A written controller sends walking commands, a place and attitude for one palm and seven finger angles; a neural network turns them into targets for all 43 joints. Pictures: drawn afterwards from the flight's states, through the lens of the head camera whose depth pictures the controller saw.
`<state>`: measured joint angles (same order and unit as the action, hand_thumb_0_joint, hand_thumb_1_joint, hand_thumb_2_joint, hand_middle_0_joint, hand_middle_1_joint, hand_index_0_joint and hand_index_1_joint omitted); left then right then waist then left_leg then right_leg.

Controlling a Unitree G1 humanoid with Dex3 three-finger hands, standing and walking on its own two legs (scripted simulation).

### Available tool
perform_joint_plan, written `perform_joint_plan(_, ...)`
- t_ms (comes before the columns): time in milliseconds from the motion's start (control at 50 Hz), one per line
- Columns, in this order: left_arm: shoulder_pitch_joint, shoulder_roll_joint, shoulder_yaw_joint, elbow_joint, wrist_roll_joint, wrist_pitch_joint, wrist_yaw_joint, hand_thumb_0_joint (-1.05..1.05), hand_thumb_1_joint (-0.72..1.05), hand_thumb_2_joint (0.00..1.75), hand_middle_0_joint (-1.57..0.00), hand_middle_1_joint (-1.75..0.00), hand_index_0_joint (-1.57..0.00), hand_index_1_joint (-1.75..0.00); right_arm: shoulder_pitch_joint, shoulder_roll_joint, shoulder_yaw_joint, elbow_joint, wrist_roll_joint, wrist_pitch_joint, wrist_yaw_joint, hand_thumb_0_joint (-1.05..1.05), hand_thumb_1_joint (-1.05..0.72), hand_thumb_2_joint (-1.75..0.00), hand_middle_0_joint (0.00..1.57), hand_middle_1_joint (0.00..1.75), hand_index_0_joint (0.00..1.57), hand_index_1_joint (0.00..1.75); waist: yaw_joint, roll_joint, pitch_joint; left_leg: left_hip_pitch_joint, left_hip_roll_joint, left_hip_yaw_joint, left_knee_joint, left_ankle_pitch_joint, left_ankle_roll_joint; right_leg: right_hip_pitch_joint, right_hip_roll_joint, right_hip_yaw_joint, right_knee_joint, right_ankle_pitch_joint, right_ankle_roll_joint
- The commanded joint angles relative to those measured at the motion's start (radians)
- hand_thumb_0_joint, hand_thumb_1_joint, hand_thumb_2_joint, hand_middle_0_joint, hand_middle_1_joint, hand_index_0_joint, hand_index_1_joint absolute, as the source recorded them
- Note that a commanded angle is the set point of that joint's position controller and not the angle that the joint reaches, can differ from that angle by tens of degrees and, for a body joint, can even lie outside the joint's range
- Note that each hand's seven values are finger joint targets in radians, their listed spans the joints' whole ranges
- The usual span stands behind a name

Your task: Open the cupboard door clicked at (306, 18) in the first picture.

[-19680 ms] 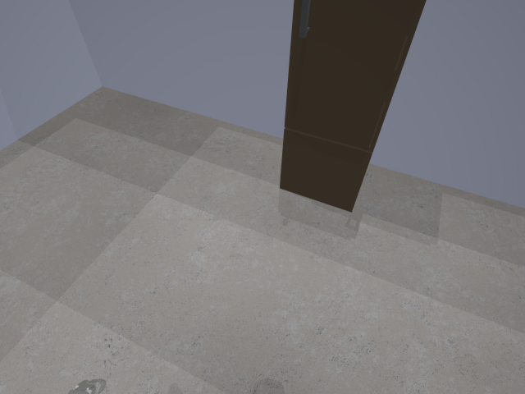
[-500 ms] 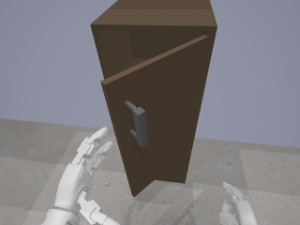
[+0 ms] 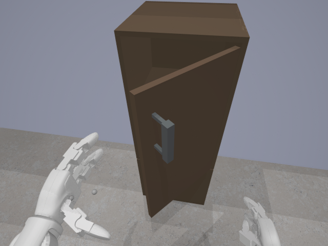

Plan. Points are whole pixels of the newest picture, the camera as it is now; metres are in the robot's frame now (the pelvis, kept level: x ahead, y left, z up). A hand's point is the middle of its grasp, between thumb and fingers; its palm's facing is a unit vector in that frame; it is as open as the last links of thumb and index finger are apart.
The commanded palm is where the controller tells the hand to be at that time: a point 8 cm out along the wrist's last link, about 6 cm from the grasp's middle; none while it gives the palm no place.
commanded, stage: draw the hand back to the body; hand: left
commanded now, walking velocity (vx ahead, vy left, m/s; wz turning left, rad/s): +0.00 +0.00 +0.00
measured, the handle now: (162, 138) +0.34 +0.04 +0.13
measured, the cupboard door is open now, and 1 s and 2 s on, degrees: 50 50 50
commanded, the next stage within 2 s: step back with the hand held close in 1.06 s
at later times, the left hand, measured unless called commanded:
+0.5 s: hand (55, 167) +0.22 +0.24 +0.15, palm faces +0.33 -0.87 -0.35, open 11.3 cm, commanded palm +0.17 +0.29 +0.18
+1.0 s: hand (48, 162) +0.22 +0.26 +0.16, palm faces +0.41 -0.83 -0.37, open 7.5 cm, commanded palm +0.17 +0.30 +0.18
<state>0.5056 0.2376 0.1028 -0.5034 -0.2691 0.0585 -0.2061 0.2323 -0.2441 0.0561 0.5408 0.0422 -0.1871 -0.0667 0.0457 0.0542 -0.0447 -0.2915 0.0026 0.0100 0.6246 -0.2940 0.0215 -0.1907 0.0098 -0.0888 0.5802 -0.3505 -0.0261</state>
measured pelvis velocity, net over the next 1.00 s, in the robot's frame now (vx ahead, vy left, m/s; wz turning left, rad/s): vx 0.02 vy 0.00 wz -0.03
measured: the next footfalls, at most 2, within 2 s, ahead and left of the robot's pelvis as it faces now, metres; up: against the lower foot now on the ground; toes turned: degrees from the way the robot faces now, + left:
none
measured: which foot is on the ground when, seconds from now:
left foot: down 0.00-1.00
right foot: down 0.00-1.00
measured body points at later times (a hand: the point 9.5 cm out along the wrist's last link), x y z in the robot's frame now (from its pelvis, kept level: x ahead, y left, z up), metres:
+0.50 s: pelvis +0.02 +0.02 +0.02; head +0.00 +0.00 +0.46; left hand +0.19 +0.29 +0.17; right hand +0.20 -0.20 -0.07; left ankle +0.03 +0.10 -0.73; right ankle -0.02 -0.10 -0.73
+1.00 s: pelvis +0.02 +0.00 +0.02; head +0.01 -0.01 +0.47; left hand +0.19 +0.30 +0.18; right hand +0.21 -0.22 -0.07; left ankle +0.03 +0.10 -0.73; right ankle -0.02 -0.10 -0.73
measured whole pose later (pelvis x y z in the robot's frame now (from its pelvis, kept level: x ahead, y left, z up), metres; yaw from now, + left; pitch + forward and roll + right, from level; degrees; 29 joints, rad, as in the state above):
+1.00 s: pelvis +0.02 +0.00 +0.02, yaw -2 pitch -4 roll -1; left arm 0.47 0.33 0.31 -0.39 -0.07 -0.07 0.12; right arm 0.17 -0.22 0.02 0.64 0.00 -0.06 -0.07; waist 0.07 0.05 0.02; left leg -0.12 0.00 0.04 0.41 -0.22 0.03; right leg -0.02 0.01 -0.05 0.35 -0.26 -0.02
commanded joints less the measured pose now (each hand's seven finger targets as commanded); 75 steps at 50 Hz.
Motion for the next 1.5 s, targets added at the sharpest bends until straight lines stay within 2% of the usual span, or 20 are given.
perform_joint_plan(0, -0.127, 0.172, 0.102, -0.236, 0.143, -0.136, 0.201, 0.0, -0.26, 0.4, -0.16, -0.3, -0.16, -0.3, -0.16, -0.065, -0.024, -0.157, -0.028, -0.054, -0.035, 0.0, -0.9, -0.9, 0.2, 0.3, 0.2, 0.3, 0.01, -0.062, 0.087, 0.091, -0.001, -0.046, -0.145, 0.063, 0.005, -0.118, -0.009, 0.07, -0.231, 0.073, 0.004)
perform_joint_plan(40, -0.084, 0.114, 0.055, -0.191, 0.176, -0.148, 0.251, 0.0, -0.18, 0.43, -0.16, -0.3, -0.16, -0.3, -0.161, -0.066, -0.024, -0.141, -0.036, -0.032, -0.032, 0.0, -0.9, -0.9, 0.2, 0.3, 0.2, 0.3, 0.002, -0.04, 0.077, 0.127, 0.006, -0.043, -0.17, 0.066, 0.007, -0.091, -0.015, 0.066, -0.241, 0.065, 0.006)
perform_joint_plan(80, -0.076, 0.128, 0.067, -0.2, 0.196, -0.168, 0.281, 0.0, -0.12, 0.47, -0.16, -0.3, -0.16, -0.3, -0.16, -0.067, -0.028, -0.132, -0.043, -0.019, -0.026, 0.0, -0.9, -0.9, 0.2, 0.3, 0.2, 0.3, 0.005, 0.013, 0.027, 0.166, 0.01, -0.043, -0.2, 0.088, 0.004, -0.044, -0.016, 0.063, -0.238, 0.092, 0.002)
perform_joint_plan(200, -0.103, 0.177, 0.117, -0.185, 0.224, -0.193, 0.325, 0.0, 0.09, 0.55, -0.17, -0.3, -0.17, -0.3, -0.179, -0.078, -0.038, -0.108, -0.053, 0.007, -0.023, 0.0, -0.9, -0.9, 0.2, 0.3, 0.2, 0.3, 0.008, 0.003, 0.0, 0.21, 0.018, -0.04, -0.251, 0.147, 0.003, 0.035, -0.011, 0.062, -0.262, 0.148, 0.0)
perform_joint_plan(260, -0.1, 0.175, 0.13, -0.204, 0.226, -0.2, 0.331, 0.0, 0.2, 0.6, -0.18, -0.3, -0.18, -0.3, -0.181, -0.076, -0.041, -0.103, -0.054, 0.015, -0.017, 0.0, -0.9, -0.9, 0.2, 0.3, 0.2, 0.3, 0.012, 0.03, -0.027, 0.235, 0.022, -0.049, -0.264, 0.214, -0.002, 0.066, -0.009, 0.058, -0.25, 0.205, -0.003)
perform_joint_plan(380, -0.066, 0.207, 0.206, -0.16, 0.217, -0.202, 0.335, 0.0, 0.41, 0.69, -0.18, -0.3, -0.18, -0.3, -0.181, -0.08, -0.053, -0.091, -0.05, 0.041, -0.012, 0.0, -0.9, -0.9, 0.2, 0.3, 0.2, 0.3, 0.019, -0.028, -0.018, 0.233, 0.027, -0.042, -0.268, 0.276, -0.006, 0.091, -0.004, 0.056, -0.254, 0.258, -0.002)
perform_joint_plan(600, -0.113, 0.285, 0.324, -0.126, 0.21, -0.201, 0.345, 0.0, 0.8, 0.86, -0.2, -0.3, -0.2, -0.3, -0.18, -0.089, -0.068, -0.073, -0.043, 0.062, -0.011, 0.0, -0.9, -0.9, 0.2, 0.3, 0.2, 0.3, 0.025, 0.04, -0.021, 0.249, 0.029, -0.032, -0.263, 0.349, -0.012, 0.105, -0.005, 0.06, -0.262, 0.31, -0.002)
perform_joint_plan(660, -0.114, 0.294, 0.355, -0.107, 0.201, -0.202, 0.348, 0.0, 0.9, 0.9, -0.2, -0.3, -0.2, -0.3, -0.175, -0.087, -0.072, -0.07, -0.042, 0.064, -0.012, 0.0, -0.9, -0.9, 0.2, 0.3, 0.2, 0.3, 0.024, 0.005, -0.027, 0.252, 0.027, -0.027, -0.26, 0.358, -0.009, 0.108, -0.006, 0.058, -0.263, 0.331, 0.0)
perform_joint_plan(740, -0.111, 0.247, 0.301, -0.086, 0.201, -0.194, 0.337, 0.0, 0.9, 0.9, -0.2, -0.3, -0.2, -0.3, -0.181, -0.093, -0.076, -0.075, -0.04, 0.069, -0.006, 0.0, -0.9, -0.9, 0.2, 0.3, 0.2, 0.3, 0.017, -0.001, -0.006, 0.255, 0.028, -0.023, -0.263, 0.354, -0.005, 0.093, -0.007, 0.059, -0.27, 0.329, 0.006)
perform_joint_plan(900, -0.122, 0.298, 0.344, -0.097, 0.202, -0.2, 0.342, 0.0, 0.9, 0.9, -0.2, -0.3, -0.2, -0.3, -0.186, -0.087, -0.077, -0.069, -0.042, 0.071, -0.014, 0.0, -0.9, -0.9, 0.2, 0.3, 0.2, 0.3, 0.023, -0.002, -0.019, 0.257, 0.017, -0.008, -0.252, 0.331, 0.002, 0.103, -0.011, 0.067, -0.286, 0.347, 0.005)
perform_joint_plan(1120, -0.122, 0.268, 0.321, -0.084, 0.198, -0.21, 0.339, 0.0, 0.9, 0.9, -0.2, -0.3, -0.2, -0.3, -0.193, -0.082, -0.075, -0.067, -0.041, 0.063, -0.015, 0.0, -0.9, -0.9, 0.2, 0.3, 0.2, 0.3, 0.018, 0.003, 0.016, 0.255, 0.014, -0.007, -0.262, 0.283, 0.004, 0.083, -0.012, 0.071, -0.303, 0.303, 0.009)
perform_joint_plan(1160, -0.18, 0.312, 0.353, -0.133, 0.196, -0.218, 0.343, 0.0, 0.9, 0.9, -0.2, -0.3, -0.2, -0.3, -0.194, -0.084, -0.076, -0.065, -0.041, 0.059, -0.017, 0.0, -0.9, -0.9, 0.2, 0.3, 0.2, 0.3, 0.02, 0.009, -0.025, 0.269, 0.013, -0.007, -0.254, 0.29, 0.006, 0.095, -0.014, 0.076, -0.3, 0.318, 0.01)
perform_joint_plan(1180, -0.226, 0.441, 0.478, -0.167, 0.195, -0.252, 0.345, 0.0, 0.9, 0.9, -0.2, -0.3, -0.2, -0.3, -0.171, -0.107, -0.077, -0.099, -0.027, 0.079, -0.015, 0.0, -0.9, -0.9, 0.2, 0.3, 0.2, 0.3, -0.014, -0.023, 0.053, 0.207, 0.034, -0.032, -0.211, 0.253, 0.028, -0.013, -0.064, 0.151, -0.344, 0.371, 0.02)
perform_joint_plan(1200, -0.206, 0.422, 0.463, -0.112, 0.201, -0.263, 0.338, 0.0, 0.9, 0.9, -0.2, -0.3, -0.2, -0.3, -0.173, -0.094, -0.076, -0.082, -0.029, 0.093, -0.017, 0.0, -0.9, -0.9, 0.2, 0.3, 0.2, 0.3, -0.016, -0.02, 0.065, 0.188, 0.032, -0.042, -0.197, 0.231, 0.026, -0.016, -0.09, 0.156, -0.344, 0.395, 0.014)
perform_joint_plan(1220, -0.094, 0.335, 0.398, -0.061, 0.2, -0.256, 0.327, 0.0, 0.9, 0.9, -0.2, -0.3, -0.2, -0.3, -0.171, -0.093, -0.08, -0.083, -0.033, 0.102, -0.015, 0.0, -0.9, -0.9, 0.2, 0.3, 0.2, 0.3, -0.022, -0.058, 0.042, 0.191, 0.037, -0.042, -0.182, 0.256, 0.024, -0.017, -0.097, 0.15, -0.327, 0.421, 0.018)
perform_joint_plan(1260, -0.003, 0.283, 0.35, -0.058, 0.203, -0.244, 0.317, 0.0, 0.9, 0.9, -0.2, -0.3, -0.2, -0.3, -0.159, -0.104, -0.089, -0.102, -0.03, 0.12, -0.011, 0.0, -0.9, -0.9, 0.2, 0.3, 0.2, 0.3, -0.025, -0.053, -0.025, 0.208, 0.052, -0.026, -0.167, 0.342, 0.024, -0.005, -0.099, 0.127, -0.282, 0.478, 0.033)
perform_joint_plan(1300, 0.017, 0.296, 0.354, -0.094, 0.204, -0.241, 0.322, 0.0, 0.9, 0.9, -0.2, -0.3, -0.2, -0.3, -0.159, -0.109, -0.096, -0.112, -0.028, 0.131, -0.014, 0.0, -0.9, -0.9, 0.2, 0.3, 0.2, 0.3, -0.025, -0.005, -0.077, 0.221, 0.065, -0.024, -0.163, 0.435, 0.024, 0.013, -0.099, 0.114, -0.245, 0.533, 0.039)
perform_joint_plan(1340, 0.027, 0.316, 0.371, -0.124, 0.205, -0.234, 0.33, 0.0, 0.9, 0.9, -0.2, -0.3, -0.2, -0.3, -0.151, -0.11, -0.101, -0.128, -0.023, 0.145, -0.016, 0.0, -0.9, -0.9, 0.2, 0.3, 0.2, 0.3, -0.027, -0.037, -0.11, 0.215, 0.079, -0.029, -0.155, 0.479, 0.02, 0.018, -0.094, 0.114, -0.215, 0.548, 0.041)
perform_joint_plan(1400, 0.024, 0.371, 0.417, -0.18, 0.206, -0.239, 0.344, 0.0, 0.9, 0.9, -0.2, -0.3, -0.2, -0.3, -0.155, -0.108, -0.107, -0.139, -0.02, 0.156, -0.025, 0.0, -0.9, -0.9, 0.2, 0.3, 0.2, 0.3, -0.027, -0.029, -0.133, 0.192, 0.087, -0.036, -0.152, 0.497, 0.018, 0.026, -0.098, 0.114, -0.178, 0.558, 0.035)
perform_joint_plan(1480, 0.05, 0.37, 0.43, -0.204, 0.205, -0.244, 0.357, 0.0, 0.9, 0.9, -0.2, -0.3, -0.2, -0.3, -0.145, -0.099, -0.11, -0.157, -0.016, 0.158, -0.027, 0.0, -0.9, -0.9, 0.2, 0.3, 0.2, 0.3, -0.03, -0.03, -0.124, 0.135, 0.098, -0.043, -0.146, 0.437, 0.016, 0.007, -0.096, 0.137, -0.155, 0.504, 0.03)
